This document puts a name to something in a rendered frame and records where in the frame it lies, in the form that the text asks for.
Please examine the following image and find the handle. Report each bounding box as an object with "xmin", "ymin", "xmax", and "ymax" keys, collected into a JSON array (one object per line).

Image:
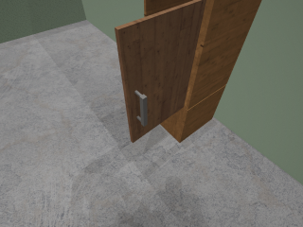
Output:
[{"xmin": 134, "ymin": 90, "xmax": 148, "ymax": 127}]

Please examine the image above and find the cupboard door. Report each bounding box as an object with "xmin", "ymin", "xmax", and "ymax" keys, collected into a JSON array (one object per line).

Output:
[{"xmin": 115, "ymin": 0, "xmax": 206, "ymax": 143}]

